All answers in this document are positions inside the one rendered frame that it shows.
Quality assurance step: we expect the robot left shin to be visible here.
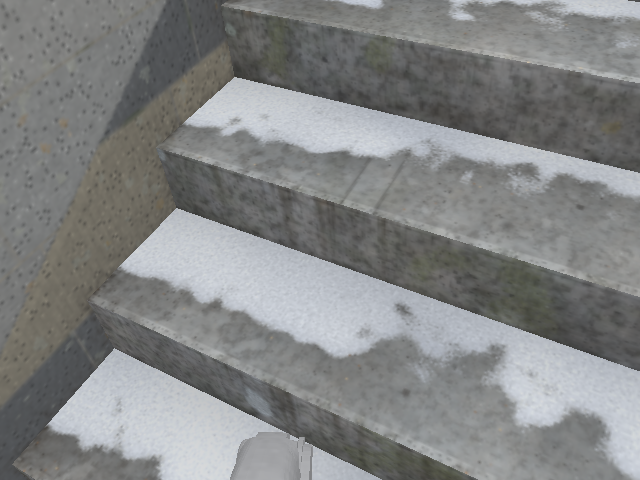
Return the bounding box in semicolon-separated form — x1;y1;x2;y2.
236;438;250;461

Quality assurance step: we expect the left robot thigh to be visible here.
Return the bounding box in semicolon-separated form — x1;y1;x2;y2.
230;432;313;480

